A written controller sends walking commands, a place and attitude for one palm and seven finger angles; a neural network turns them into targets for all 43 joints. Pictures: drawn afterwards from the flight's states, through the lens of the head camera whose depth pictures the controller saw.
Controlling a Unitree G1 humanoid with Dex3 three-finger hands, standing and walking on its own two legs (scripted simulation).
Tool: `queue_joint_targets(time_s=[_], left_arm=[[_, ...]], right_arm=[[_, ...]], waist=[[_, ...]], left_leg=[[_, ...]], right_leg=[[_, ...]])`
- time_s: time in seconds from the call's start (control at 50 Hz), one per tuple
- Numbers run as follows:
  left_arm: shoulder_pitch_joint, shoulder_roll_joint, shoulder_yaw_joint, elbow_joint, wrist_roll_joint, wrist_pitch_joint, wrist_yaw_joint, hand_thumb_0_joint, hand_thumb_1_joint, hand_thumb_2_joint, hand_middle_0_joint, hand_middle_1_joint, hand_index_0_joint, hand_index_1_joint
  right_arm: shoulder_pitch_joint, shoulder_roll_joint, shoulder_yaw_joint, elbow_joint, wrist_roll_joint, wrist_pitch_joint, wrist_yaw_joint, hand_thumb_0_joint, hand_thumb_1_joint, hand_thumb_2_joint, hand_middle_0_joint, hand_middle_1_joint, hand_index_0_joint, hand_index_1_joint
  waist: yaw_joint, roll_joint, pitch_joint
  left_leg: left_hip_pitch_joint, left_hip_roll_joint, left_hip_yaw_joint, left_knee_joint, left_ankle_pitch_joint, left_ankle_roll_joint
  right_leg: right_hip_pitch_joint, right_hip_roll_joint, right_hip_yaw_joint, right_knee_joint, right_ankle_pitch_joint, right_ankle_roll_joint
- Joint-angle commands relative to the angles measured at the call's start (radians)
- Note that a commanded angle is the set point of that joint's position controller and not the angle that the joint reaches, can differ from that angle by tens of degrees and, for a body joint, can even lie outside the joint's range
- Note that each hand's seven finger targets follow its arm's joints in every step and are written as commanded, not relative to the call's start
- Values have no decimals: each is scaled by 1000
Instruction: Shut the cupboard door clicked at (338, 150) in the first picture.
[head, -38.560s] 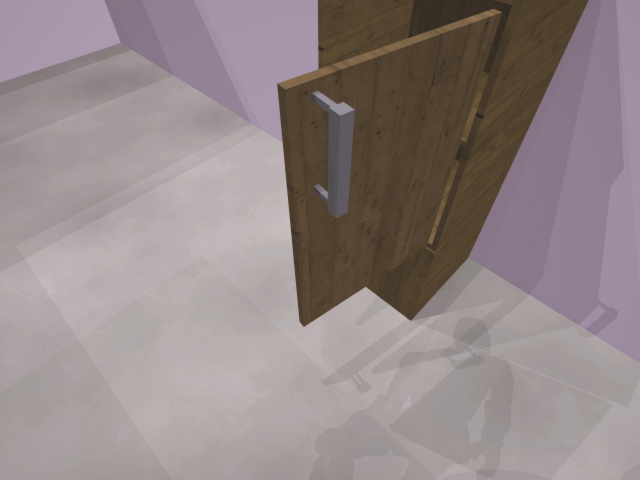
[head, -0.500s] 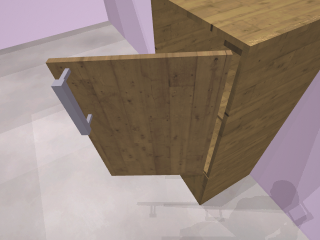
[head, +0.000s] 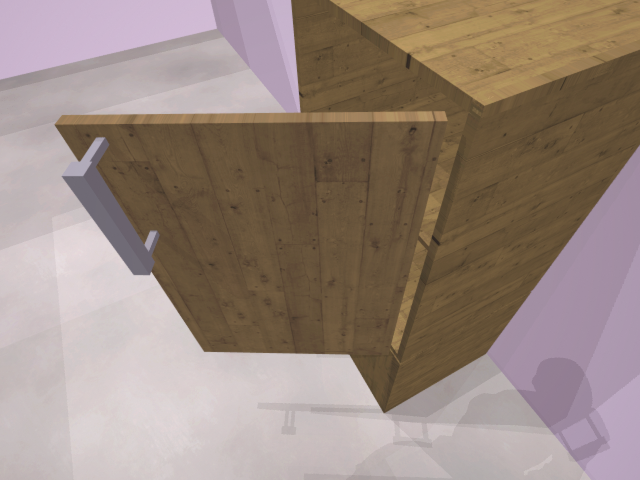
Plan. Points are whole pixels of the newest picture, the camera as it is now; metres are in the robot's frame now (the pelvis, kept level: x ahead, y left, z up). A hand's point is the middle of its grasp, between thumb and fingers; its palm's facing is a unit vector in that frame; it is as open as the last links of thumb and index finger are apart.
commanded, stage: come to a stop and stand still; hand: left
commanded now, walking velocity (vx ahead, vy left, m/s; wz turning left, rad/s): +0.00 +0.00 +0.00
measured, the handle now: (122, 212) +0.38 +0.26 +0.14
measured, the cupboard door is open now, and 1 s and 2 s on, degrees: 61 61 61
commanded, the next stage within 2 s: look again from close up in 0.30 s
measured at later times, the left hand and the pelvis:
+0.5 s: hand out of the picture +0.01 +0.17 -0.17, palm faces +0.03 -0.97 -0.22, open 7.3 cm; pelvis +0.01 +0.00 +0.00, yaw +1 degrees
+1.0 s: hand out of the picture +0.00 +0.18 -0.17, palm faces +0.04 -0.98 -0.21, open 7.3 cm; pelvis +0.01 +0.01 +0.00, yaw +1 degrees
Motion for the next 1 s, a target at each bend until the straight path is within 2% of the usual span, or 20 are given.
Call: queue_joint_targets(time_s=[0.0, 0.04, 0.1, 0.16, 0.22, 0.24, 0.34, 0.4, 0.44, 0.48, 0.62, 0.8, 0.92, 0.98], left_arm=[[63, 118, 24, -31, -6, -20, 1, 0, 900, 900, -200, -300, -200, -300], [66, 115, 25, -30, -5, -21, 1, 0, 900, 900, -200, -300, -200, -300], [72, 121, 27, -30, -6, -22, 3, 0, 900, 900, -200, -300, -200, -300], [74, 115, 26, -29, -6, -20, 3, 0, 900, 900, -200, -300, -200, -300], [79, 112, 28, -33, -5, -21, 2, 0, 900, 900, -200, -300, -200, -300], [74, 113, 28, -32, -6, -20, 3, 0, 900, 900, -200, -300, -200, -300], [76, 112, 29, -33, -6, -20, 2, 0, 900, 900, -200, -300, -200, -300], [76, 112, 30, -32, -7, -20, 2, 0, 900, 900, -200, -300, -200, -300], [73, 108, 29, -33, -7, -18, 2, 0, 900, 900, -200, -300, -200, -300], [74, 111, 31, -32, -7, -19, 2, 0, 900, 900, -200, -300, -200, -300], [73, 104, 31, -34, -5, -17, 1, 0, 900, 900, -200, -300, -200, -300], [72, 107, 31, -32, -7, -19, 2, 0, 900, 900, -200, -300, -200, -300], [75, 100, 30, -32, -5, -18, 1, 0, 900, 900, -200, -300, -200, -300], [67, 116, 34, -37, -5, -18, 2, 0, 900, 900, -200, -300, -200, -300]], right_arm=[[80, -59, -10, -13, 0, -7, -5, 0, -900, -900, 200, 300, 200, 300], [79, -59, -11, -13, 0, -7, -6, 0, -900, -900, 200, 300, 200, 300], [79, -61, -10, -13, 1, -8, -8, 0, -900, -900, 200, 300, 200, 300], [74, -56, -10, -12, 1, -5, -9, 0, -900, -900, 200, 300, 200, 300], [78, -47, -11, -8, 1, -6, -9, 0, -900, -900, 200, 300, 200, 300], [77, -55, -11, -7, 0, -6, -10, 0, -900, -900, 200, 300, 200, 300], [76, -56, -10, -4, 0, -10, -10, 0, -900, -900, 200, 300, 200, 300], [81, -57, -10, -4, -1, -10, -11, 0, -900, -900, 200, 300, 200, 300], [81, -56, -10, 0, -1, -10, -11, 0, -900, -900, 200, 300, 200, 300], [85, -54, -10, 1, -1, -12, -11, 0, -900, -900, 200, 300, 200, 300], [83, -46, -10, 7, 0, -13, -12, 0, -900, -900, 200, 300, 200, 300], [84, -56, -11, 10, -2, -15, -10, 0, -900, -900, 200, 300, 200, 300], [79, -47, -11, 14, 0, -16, -11, 0, -900, -900, 200, 300, 200, 300], [72, -59, -14, 7, 1, -16, -10, 0, -900, -900, 200, 300, 200, 300]], waist=[[-5, -43, -13], [-6, -51, -3], [-3, -49, -31], [-2, -54, 4], [0, -61, -2], [-2, -42, 3], [3, -34, -5], [2, -49, -17], [3, -39, 5], [3, -38, -19], [6, -47, 15], [4, -43, -11], [8, -46, 23], [7, -35, 12]], left_leg=[[19, 52, -38, -31, 180, 40], [16, 51, -38, -28, 184, 40], [26, 54, -34, -24, 204, 38], [15, 51, -37, -29, 180, 37], [20, 51, -34, -32, 188, 37], [16, 50, -38, -32, 191, 36], [24, 54, -40, -35, 220, 39], [28, 57, -43, -37, 227, 39], [22, 56, -45, -41, 224, 39], [31, 59, -47, -41, 243, 41], [22, 58, -51, -53, 227, 44], [32, 58, -59, -52, 249, 46], [18, 56, -61, -60, 230, 49], [19, 57, -64, -58, 257, 49]], right_leg=[[-7, -137, 120, -83, 361, -3], [-7, -136, 119, -84, 380, -2], [24, -140, 114, -79, 428, 0], [8, -139, 114, -92, 401, 2], [18, -135, 109, -94, 409, 4], [15, -137, 110, -93, 403, 3], [24, -135, 102, -90, 404, 3], [32, -137, 97, -87, 413, 2], [20, -133, 97, -88, 392, 1], [34, -134, 95, -84, 399, 1], [18, -129, 92, -91, 351, 2], [27, -133, 88, -87, 354, 3], [15, -130, 87, -97, 319, 6], [17, -138, 93, -89, 353, 5]])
